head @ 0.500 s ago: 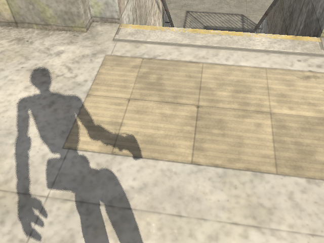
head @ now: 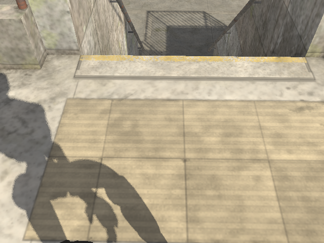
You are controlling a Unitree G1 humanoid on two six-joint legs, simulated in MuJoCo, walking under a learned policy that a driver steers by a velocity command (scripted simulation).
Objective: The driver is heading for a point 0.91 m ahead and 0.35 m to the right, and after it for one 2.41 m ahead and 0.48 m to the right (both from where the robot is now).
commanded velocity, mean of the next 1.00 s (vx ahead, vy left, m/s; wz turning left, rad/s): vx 1.00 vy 0.00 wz -0.73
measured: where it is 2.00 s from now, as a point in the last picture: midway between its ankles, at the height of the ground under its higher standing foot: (262, 60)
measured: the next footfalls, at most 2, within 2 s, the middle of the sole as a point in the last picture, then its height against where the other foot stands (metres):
right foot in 0.16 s outside the picture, level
left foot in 0.58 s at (157, 171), level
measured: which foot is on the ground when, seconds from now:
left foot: down 0.00-0.16, up 0.18-0.56, down 0.58-1.00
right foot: up 0.00-0.14, down 0.16-0.56, up 0.58-1.00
